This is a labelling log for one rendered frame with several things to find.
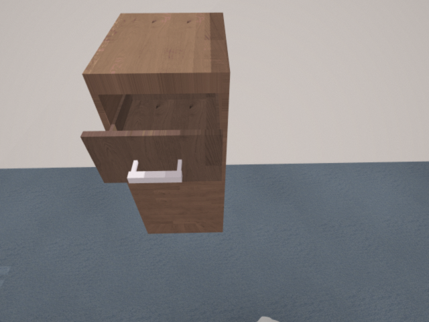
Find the drawer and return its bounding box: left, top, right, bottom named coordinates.
left=81, top=93, right=223, bottom=183

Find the handle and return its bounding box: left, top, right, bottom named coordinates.
left=127, top=160, right=182, bottom=183

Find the cabinet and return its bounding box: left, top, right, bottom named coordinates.
left=82, top=13, right=230, bottom=234

